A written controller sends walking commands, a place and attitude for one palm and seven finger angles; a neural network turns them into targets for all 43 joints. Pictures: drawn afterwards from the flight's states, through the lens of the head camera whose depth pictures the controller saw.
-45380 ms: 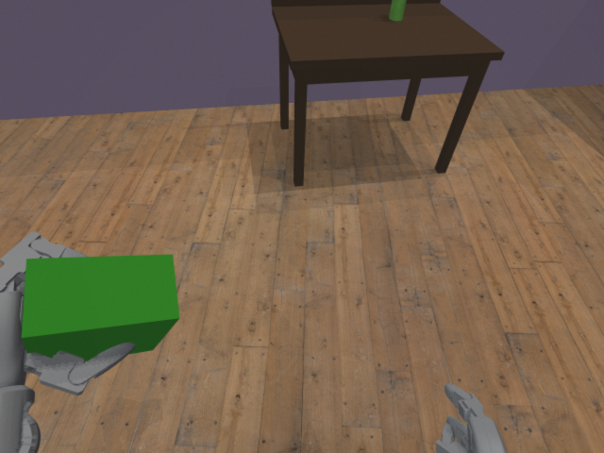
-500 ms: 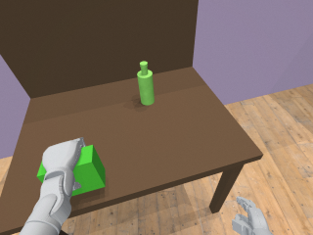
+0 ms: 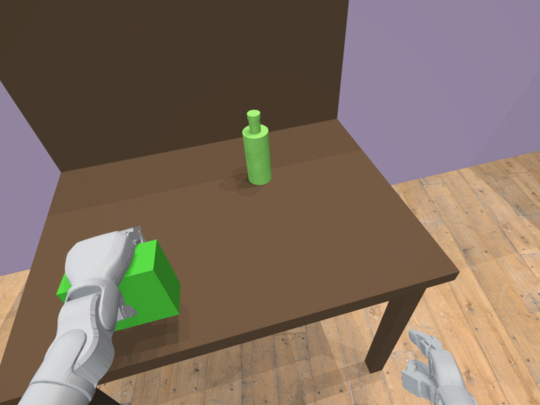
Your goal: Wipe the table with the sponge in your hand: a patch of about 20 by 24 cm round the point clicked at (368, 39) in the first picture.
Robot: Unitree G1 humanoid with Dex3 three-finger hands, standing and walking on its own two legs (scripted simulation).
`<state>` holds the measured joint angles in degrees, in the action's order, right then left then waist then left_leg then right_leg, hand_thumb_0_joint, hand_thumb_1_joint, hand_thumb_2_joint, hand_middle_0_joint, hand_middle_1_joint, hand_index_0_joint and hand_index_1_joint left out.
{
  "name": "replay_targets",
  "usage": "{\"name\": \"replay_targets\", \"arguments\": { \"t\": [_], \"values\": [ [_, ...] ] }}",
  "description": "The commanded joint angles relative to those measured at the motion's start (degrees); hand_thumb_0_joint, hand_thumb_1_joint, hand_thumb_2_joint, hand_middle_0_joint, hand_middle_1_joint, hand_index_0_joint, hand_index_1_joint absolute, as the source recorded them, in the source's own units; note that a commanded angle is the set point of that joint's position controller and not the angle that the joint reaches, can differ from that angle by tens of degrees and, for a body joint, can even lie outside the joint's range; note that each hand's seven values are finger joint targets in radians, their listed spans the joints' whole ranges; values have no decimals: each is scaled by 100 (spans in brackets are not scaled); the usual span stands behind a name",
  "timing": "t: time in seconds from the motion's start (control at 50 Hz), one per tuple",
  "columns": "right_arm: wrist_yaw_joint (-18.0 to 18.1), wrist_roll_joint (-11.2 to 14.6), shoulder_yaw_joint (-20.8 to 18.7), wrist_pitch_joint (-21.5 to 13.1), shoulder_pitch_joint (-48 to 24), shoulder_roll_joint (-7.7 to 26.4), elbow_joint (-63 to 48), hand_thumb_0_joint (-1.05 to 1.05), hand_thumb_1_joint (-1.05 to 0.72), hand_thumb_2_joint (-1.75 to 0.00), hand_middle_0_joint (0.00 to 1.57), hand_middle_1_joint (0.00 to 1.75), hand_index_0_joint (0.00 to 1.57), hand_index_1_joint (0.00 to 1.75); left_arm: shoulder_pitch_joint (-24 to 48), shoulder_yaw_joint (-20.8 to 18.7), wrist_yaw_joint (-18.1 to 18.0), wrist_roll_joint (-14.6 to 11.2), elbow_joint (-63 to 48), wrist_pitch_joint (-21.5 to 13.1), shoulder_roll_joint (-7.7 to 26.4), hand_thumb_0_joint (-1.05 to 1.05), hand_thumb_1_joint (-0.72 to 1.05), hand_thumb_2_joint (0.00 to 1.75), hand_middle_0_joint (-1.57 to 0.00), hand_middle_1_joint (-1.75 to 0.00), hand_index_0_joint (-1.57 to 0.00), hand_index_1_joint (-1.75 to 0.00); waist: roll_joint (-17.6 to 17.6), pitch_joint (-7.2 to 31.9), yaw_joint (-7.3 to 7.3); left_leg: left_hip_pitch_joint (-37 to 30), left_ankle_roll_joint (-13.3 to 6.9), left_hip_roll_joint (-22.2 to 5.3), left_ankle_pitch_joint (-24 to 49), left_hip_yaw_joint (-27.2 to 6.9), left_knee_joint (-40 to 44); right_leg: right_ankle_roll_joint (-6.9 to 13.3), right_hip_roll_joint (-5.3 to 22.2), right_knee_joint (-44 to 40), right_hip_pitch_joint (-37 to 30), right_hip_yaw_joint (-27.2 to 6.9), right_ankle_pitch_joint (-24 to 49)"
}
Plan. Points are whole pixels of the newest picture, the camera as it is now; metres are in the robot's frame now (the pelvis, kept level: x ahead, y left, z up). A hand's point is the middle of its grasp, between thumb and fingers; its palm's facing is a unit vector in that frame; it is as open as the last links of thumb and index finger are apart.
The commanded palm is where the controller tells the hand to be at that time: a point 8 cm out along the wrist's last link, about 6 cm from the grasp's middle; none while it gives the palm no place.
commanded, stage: lift the sponge slowly off the table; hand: left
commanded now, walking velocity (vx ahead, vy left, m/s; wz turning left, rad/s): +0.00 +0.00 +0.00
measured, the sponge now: (130, 295) +0.26 +0.28 +0.01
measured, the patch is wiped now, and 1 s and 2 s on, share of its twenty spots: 0.95 0.95 0.95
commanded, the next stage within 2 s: bring the sponge back beside the body in 0.22 s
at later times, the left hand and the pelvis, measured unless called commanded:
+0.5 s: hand (121, 272) +0.27 +0.27 +0.07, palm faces +0.00 -0.12 -0.99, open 10.6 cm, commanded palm +0.23 +0.27 +0.14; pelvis +0.00 +0.00 +0.00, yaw +0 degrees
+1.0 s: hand (100, 288) +0.23 +0.28 +0.09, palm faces +0.04 -0.12 -0.99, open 10.6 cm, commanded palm +0.19 +0.27 +0.16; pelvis -0.01 -0.01 +0.00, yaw +0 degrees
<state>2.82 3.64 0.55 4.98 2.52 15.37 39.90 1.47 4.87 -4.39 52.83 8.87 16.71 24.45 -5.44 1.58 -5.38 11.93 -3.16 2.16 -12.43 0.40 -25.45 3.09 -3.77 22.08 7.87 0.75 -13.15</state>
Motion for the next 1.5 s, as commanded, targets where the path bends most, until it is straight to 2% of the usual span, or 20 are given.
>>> {"name": "replay_targets", "arguments": {
  "t": [0.0, 0.06, 0.1, 0.14, 0.2, 0.24, 0.34, 0.4, 0.46, 0.64, 0.7, 0.78, 0.8, 0.94, 1.1, 1.26, 1.3, 1.36, 1.4, 1.48],
  "values": [
    [52, -13, -162, -275, -1172, 584, -987, 0, -90, -90, 20, 30, 20, 30, 1945, -744, -247, 136, -1423, -52, 1404, 0, 10, 130, -120, -160, -120, -160, 138, 1209, 23, -734, -29, -73, 1223, -501, 303, 184, 102, -331, -85, -522, 1111],
    [50, -20, -130, -292, -1261, 540, -986, 0, -90, -90, 20, 30, 20, 30, 1983, -564, -229, 190, -1442, 13, 1210, 0, 10, 130, -120, -160, -120, -160, 104, 1301, -40, -841, -14, -65, 1379, -513, 318, 188, 116, -331, -146, -448, 1249],
    [33, -31, -135, -260, -1280, 590, -976, 0, -90, -90, 20, 30, 20, 30, 1885, -764, -209, 154, -1555, 63, 1441, 0, 10, 130, -120, -160, -120, -160, 39, 1291, -46, -829, 0, -80, 1381, -507, 374, 210, 102, -351, -242, -550, 1245],
    [11, -18, -107, -245, -1293, 535, -983, 0, -90, -90, 20, 30, 20, 30, 1854, -455, -163, 160, -1366, 162, 1069, 0, 10, 130, -120, -160, -120, -160, 250, 1105, 1, -761, 12, -111, 1353, -499, 411, 186, 111, -363, -126, -435, 1194],
    [-19, -23, -93, -170, -1357, 597, -986, 0, -90, -90, 20, 30, 20, 30, 1727, -650, -92, 153, -1358, 273, 1277, 0, 10, 130, -120, -160, -120, -160, 269, 1167, -58, -712, 12, -83, 1275, -495, 462, 203, 110, -389, -257, -543, 1152],
    [-17, -8, -70, -174, -1367, 551, -1016, 0, -90, -90, 20, 30, 20, 30, 1819, -388, -41, 177, -1342, 305, 1024, 0, 10, 130, -120, -160, -120, -160, 334, 1121, -5, -718, -3, -100, 1270, -496, 448, 176, 118, -381, -169, -441, 1097],
    [13, -33, -63, -215, -1340, 518, -1030, 0, -90, -90, 20, 30, 20, 30, 1974, -479, -62, 233, -1511, 194, 1146, 0, 10, 130, -120, -160, -120, -160, 111, 1289, -52, -835, -18, -101, 1277, -522, 454, 207, 96, -380, -243, -452, 1043],
    [-1, -60, -77, -195, -1383, 584, -1019, 0, -90, -90, 20, 30, 20, 30, 1773, -965, -110, 210, -1693, 150, 1625, 0, 10, 130, -120, -160, -120, -160, 82, 1333, -148, -806, -16, -64, 1325, -514, 448, 233, 105, -396, -451, -632, 1231],
    [-35, -55, -72, -214, -1429, 548, -1039, 0, -90, -90, 20, 30, 20, 30, 1485, -779, -118, 190, -1783, 197, 1348, 0, 10, 130, -120, -160, -120, -160, 101, 1260, -149, -836, -1, -50, 1557, -503, 383, 217, 132, -361, -438, -555, 1546],
    [-66, -43, -59, -271, -1526, 520, -1111, 0, -90, -90, 20, 30, 20, 30, 1046, -540, 64, 45, -2390, 273, 1144, 0, 10, 130, -120, -160, -120, -160, 102, 929, -71, -927, -21, -126, 1338, -610, 459, 191, 110, -450, -211, -537, 1093],
    [-31, -73, -62, -280, -1562, 555, -1112, 0, -90, -90, 20, 30, 20, 30, 1075, -870, 46, 50, -2557, 213, 1506, 0, 10, 130, -120, -160, -120, -160, 172, 1019, -141, -955, -37, -100, 1210, -612, 485, 210, 99, -502, -342, -680, 975],
    [-9, -70, -41, -280, -1600, 523, -1036, 0, -90, -90, 20, 30, 20, 30, 1118, -837, 29, 59, -2463, 196, 1430, 0, 10, 130, -120, -160, -120, -160, 233, 935, -133, -944, -26, -83, 1193, -565, 502, 190, 134, -555, -326, -659, 973],
    [-8, -79, -43, -295, -1645, 548, -1053, 0, -90, -90, 20, 30, 20, 30, 1050, -1043, 19, 58, -2590, 191, 1652, 0, 10, 130, -120, -160, -120, -160, 87, 1001, -175, -977, -28, -83, 1154, -593, 512, 226, 99, -555, -383, -778, 892],
    [-68, -85, 1, -301, -1704, 515, -1089, 0, -90, -90, 20, 30, 20, 30, 494, -863, 160, -32, -2757, 356, 1366, 0, 10, 130, -120, -160, -120, -160, 92, 851, -171, -911, -7, -80, 1351, -568, 457, 215, 138, -506, -400, -715, 1196],
    [-25, -113, 1, -316, -1758, 543, -1144, 0, -90, -90, 20, 30, 20, 30, 278, -1196, 260, -54, -3265, 257, 1758, 0, 10, 130, -120, -160, -120, -160, 43, 850, -214, -974, -48, -67, 1109, -595, 430, 221, 116, -576, -382, -907, 866],
    [-47, -125, -10, -367, -1741, 522, -1123, 0, -90, -90, 20, 30, 20, 30, -269, -1214, 225, -160, -3439, 223, 1613, 0, 10, 130, -120, -160, -120, -160, 77, 650, -243, -925, -27, -67, 1146, -563, 377, 204, 141, -565, -303, -848, 919],
    [-32, -137, 2, -398, -1833, 536, -1187, 0, -90, -90, 20, 30, 20, 30, -281, -1406, 238, -182, -3672, 237, 1843, 0, 10, 130, -120, -160, -120, -160, -26, 731, -287, -957, -41, -55, 1112, -602, 375, 230, 124, -557, -370, -987, 921],
    [-44, -121, -2, -390, -1776, 524, -1144, 0, -90, -90, 20, 30, 20, 30, -497, -1237, 290, -221, -3615, 255, 1644, 0, 10, 130, -120, -160, -120, -160, 90, 585, -245, -908, -40, -69, 1079, -575, 364, 189, 150, -577, -262, -860, 806],
    [-34, -130, 16, -415, -1876, 527, -1221, 0, -90, -90, 20, 30, 20, 30, -478, -1424, 307, -224, -3887, 239, 1866, 0, 10, 130, -120, -160, -120, -160, -92, 619, -289, -926, -45, -66, 962, -629, 382, 222, 128, -585, -290, -1001, 671],
    [-44, -146, 8, -412, -1805, 515, -1186, 0, -90, -90, 20, 30, 20, 30, -807, -1422, 324, -272, -3919, 181, 1798, 0, 10, 130, -120, -160, -120, -160, 88, 520, -297, -903, -45, -62, 991, -591, 340, 179, 168, -591, -218, -890, 683]
  ]
}}
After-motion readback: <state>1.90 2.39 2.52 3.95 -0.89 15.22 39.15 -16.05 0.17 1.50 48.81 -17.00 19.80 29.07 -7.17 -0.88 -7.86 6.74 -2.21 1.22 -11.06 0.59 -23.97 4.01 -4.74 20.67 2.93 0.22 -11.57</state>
